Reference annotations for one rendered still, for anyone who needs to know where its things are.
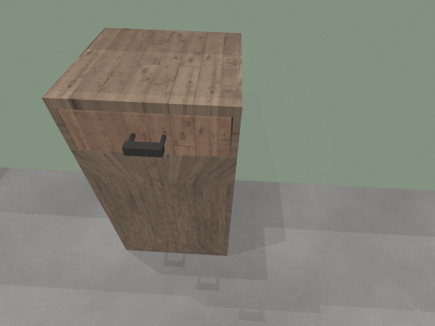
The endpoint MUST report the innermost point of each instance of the drawer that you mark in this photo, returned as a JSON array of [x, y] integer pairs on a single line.
[[194, 135]]

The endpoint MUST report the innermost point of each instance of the cabinet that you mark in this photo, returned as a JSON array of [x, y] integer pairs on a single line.
[[178, 203]]

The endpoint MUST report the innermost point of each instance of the handle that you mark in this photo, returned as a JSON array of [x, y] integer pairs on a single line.
[[146, 149]]

